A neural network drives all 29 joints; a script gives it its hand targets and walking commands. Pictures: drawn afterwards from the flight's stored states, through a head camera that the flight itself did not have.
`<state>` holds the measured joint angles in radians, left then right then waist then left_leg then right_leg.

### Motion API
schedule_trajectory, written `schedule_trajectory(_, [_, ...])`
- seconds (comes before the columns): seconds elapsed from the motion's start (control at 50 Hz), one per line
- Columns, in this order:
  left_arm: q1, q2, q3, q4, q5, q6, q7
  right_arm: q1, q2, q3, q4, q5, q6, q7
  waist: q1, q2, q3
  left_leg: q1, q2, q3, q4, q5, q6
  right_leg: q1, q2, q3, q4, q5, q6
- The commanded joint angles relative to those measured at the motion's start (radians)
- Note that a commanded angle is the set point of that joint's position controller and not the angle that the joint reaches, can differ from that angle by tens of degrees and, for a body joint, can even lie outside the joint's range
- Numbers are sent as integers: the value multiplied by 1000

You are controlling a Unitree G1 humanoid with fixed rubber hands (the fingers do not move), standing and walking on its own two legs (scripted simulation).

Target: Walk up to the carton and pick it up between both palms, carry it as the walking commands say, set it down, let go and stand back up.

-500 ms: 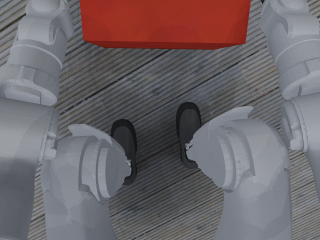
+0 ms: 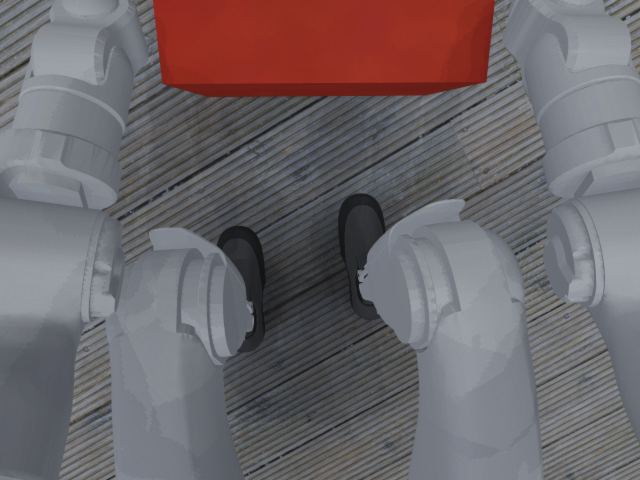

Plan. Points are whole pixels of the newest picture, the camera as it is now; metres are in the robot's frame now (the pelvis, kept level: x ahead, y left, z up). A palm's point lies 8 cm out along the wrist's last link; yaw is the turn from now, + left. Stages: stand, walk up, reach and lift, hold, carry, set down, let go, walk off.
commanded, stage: reach and lift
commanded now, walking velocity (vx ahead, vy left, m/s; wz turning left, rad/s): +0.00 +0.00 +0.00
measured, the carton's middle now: (321, 16) +0.54 -0.06 -0.21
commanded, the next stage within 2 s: none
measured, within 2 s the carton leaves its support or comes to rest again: neither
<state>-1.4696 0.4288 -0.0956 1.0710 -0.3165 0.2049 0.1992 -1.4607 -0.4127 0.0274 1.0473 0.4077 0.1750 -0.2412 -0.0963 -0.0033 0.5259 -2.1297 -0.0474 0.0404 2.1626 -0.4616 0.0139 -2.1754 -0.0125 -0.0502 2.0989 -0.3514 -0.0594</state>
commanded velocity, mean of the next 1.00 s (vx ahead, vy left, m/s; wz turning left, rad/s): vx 0.00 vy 0.00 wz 0.00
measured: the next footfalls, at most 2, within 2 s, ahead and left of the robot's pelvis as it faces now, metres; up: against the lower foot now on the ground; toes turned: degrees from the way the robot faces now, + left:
none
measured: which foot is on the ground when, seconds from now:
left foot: down 0.00-1.00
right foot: down 0.00-1.00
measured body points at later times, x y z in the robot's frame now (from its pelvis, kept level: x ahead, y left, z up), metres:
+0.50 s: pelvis +0.02 +0.01 +0.04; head +0.37 -0.02 +0.31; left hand +0.55 +0.16 -0.11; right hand +0.53 -0.22 -0.10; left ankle +0.16 +0.11 -0.33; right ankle +0.19 -0.10 -0.33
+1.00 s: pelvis -0.01 +0.01 +0.08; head +0.33 -0.01 +0.37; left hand +0.54 +0.14 -0.04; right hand +0.51 -0.23 -0.01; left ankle +0.16 +0.11 -0.33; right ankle +0.19 -0.10 -0.33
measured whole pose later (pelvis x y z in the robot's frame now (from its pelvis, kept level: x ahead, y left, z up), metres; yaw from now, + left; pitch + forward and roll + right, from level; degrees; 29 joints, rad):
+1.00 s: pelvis -0.01 +0.01 +0.08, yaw +0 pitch +21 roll +1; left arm -1.19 0.31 0.12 0.60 -0.12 0.46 0.26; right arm -1.25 -0.29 -0.22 0.62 0.14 0.43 -0.23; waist -0.11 -0.03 0.53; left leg -1.83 -0.06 0.06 1.92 -0.46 0.04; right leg -1.88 0.01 0.01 1.88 -0.37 -0.01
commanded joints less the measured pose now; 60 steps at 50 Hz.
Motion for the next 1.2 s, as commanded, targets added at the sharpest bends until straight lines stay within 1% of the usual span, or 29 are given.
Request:
schedule_trajectory(0.0, [-829,-768,-181,-552,-46,-71,-272,-719,825,180,-396,37,-28,270,17,28,-2055,588,-70,-19,-213,36,26,1037,75,94,-186,25,40])
schedule_trajectory(0.06, [-814,-778,-167,-568,-39,-65,-289,-640,892,172,-315,1,7,288,18,16,-2013,567,-72,-9,-210,28,22,1006,75,102,-192,5,39])
schedule_trajectory(0.08, [-810,-806,-174,-582,-41,-57,-298,-632,925,176,-363,-7,12,294,4,0,-2047,544,-76,1,-200,52,25,1054,80,101,-187,39,42])
schedule_trajectory(0.14, [-751,-807,-191,-767,-34,-39,-297,-654,947,235,-591,26,25,299,51,14,-2361,706,-90,-10,-207,216,23,1200,105,120,-176,218,53])
schedule_trajectory(0.22, [-666,-842,-211,-796,-10,-16,-294,-616,924,254,-675,15,33,289,42,42,-2415,736,-106,-12,-228,257,17,1160,110,81,-166,300,49])
schedule_trajectory(0.28, [-699,-814,-247,-965,-30,-15,-291,-573,904,264,-801,-2,47,275,-5,57,-2574,815,-115,-26,-232,341,18,1277,119,105,-186,410,38])
schedule_trajectory(0.3, [-641,-851,-246,-879,-25,-4,-291,-572,883,266,-771,-16,47,277,-7,54,-2520,808,-117,-37,-240,319,20,1212,112,101,-183,369,33])
schedule_trajectory(0.4, [-671,-858,-311,-1023,-55,9,-293,-500,845,250,-861,-71,70,270,-81,56,-2642,921,-118,-64,-284,357,20,1246,121,85,-215,407,13])
schedule_trajectory(0.46, [-679,-822,-301,-1028,-39,25,-300,-531,858,265,-874,-79,95,266,-62,32,-2615,874,-109,-58,-300,304,36,1274,113,113,-250,334,19])
schedule_trajectory(0.5, [-641,-867,-275,-858,-28,37,-304,-513,845,241,-761,-110,100,280,-77,15,-2414,824,-97,-71,-334,180,37,1149,93,94,-273,200,15])
schedule_trajectory(0.54, [-645,-954,-291,-854,-34,56,-313,-526,844,217,-769,-125,105,294,-96,33,-2427,873,-104,-88,-367,152,31,1115,96,83,-292,178,3])
schedule_trajectory(0.58, [-655,-976,-262,-729,-16,64,-317,-626,835,243,-732,-112,101,310,-56,41,-2307,805,-90,-103,-385,53,32,1016,85,83,-289,73,1])
schedule_trajectory(0.6, [-677,-989,-266,-839,-16,64,-315,-622,902,252,-798,-99,109,317,-43,21,-2457,873,-102,-92,-390,98,40,1136,90,81,-301,123,8])
schedule_trajectory(0.66, [-632,-1030,-233,-735,32,80,-312,-603,946,219,-699,-92,127,358,-15,41,-2386,930,-95,-114,-439,42,40,996,87,67,-316,54,22])
schedule_trajectory(0.74, [-631,-1107,-212,-674,40,102,-338,-597,1012,221,-641,-110,156,399,-24,-6,-2349,871,-96,-86,-450,-12,46,998,80,57,-374,-37,30])
schedule_trajectory(0.76, [-671,-1072,-229,-823,41,98,-342,-562,1082,229,-662,-98,173,404,-9,13,-2490,920,-99,-76,-448,27,47,1078,85,70,-370,5,36])
schedule_trajectory(0.8, [-760,-1075,-274,-927,22,113,-342,-617,1047,245,-770,-87,181,404,-46,46,-2648,1030,-107,-86,-456,48,41,1136,102,64,-377,39,30])
schedule_trajectory(0.86, [-786,-990,-294,-1056,44,122,-335,-527,1103,249,-701,-80,216,404,2,67,-2702,1083,-100,-90,-466,93,44,1155,106,77,-368,90,31])
schedule_trajectory(0.88, [-772,-1025,-305,-1019,10,131,-337,-540,1076,249,-760,-90,212,398,-51,48,-2686,1072,-102,-93,-472,93,38,1177,114,72,-381,97,29])
schedule_trajectory(0.94, [-779,-974,-256,-913,27,141,-357,-628,1074,271,-763,-79,219,378,20,55,-2577,950,-96,-67,-496,43,46,1240,98,125,-425,-20,36])
schedule_trajectory(0.96, [-769,-966,-275,-1024,32,141,-359,-581,1120,260,-807,-77,227,375,26,67,-2689,1022,-105,-77,-501,81,53,1313,107,128,-421,49,36])
schedule_trajectory(1.0, [-767,-998,-277,-941,7,138,-361,-628,1086,279,-788,-66,216,374,25,56,-2590,975,-101,-73,-503,51,46,1280,105,129,-425,-1,33])
schedule_trajectory(1.04, [-740,-1033,-295,-1027,0,141,-360,-643,1067,313,-911,-55,209,359,18,62,-2754,1040,-107,-74,-507,139,45,1389,109,144,-439,103,29])
schedule_trajectory(1.06, [-766,-1052,-300,-992,-18,144,-359,-655,1046,307,-920,-61,208,357,-10,46,-2730,1033,-110,-86,-507,125,44,1378,110,132,-431,106,25])
schedule_trajectory(1.08, [-683,-1035,-278,-987,2,142,-359,-652,1068,314,-960,-51,205,348,16,46,-2757,1018,-112,-79,-506,160,52,1429,109,145,-433,130,31])
schedule_trajectory(1.1, [-697,-1030,-275,-940,-4,136,-364,-588,1075,295,-845,-87,218,343,-24,-2,-2644,949,-111,-83,-515,104,55,1395,105,134,-449,75,38])
schedule_trajectory(1.14, [-673,-1077,-261,-833,3,145,-378,-549,1081,266,-755,-122,218,352,-31,-18,-2504,896,-99,-82,-547,29,52,1338,97,115,-481,28,35])
schedule_trajectory(1.16, [-640,-1103,-271,-915,-8,143,-381,-561,1113,289,-850,-110,213,354,-25,-14,-2626,961,-105,-89,-545,79,54,1409,101,132,-481,73,36])
schedule_trajectory(1.18, [-613,-1127,-262,-792,5,157,-388,-549,1083,276,-806,-134,215,364,-38,-18,-2536,959,-102,-112,-573,29,52,1324,104,96,-478,48,31])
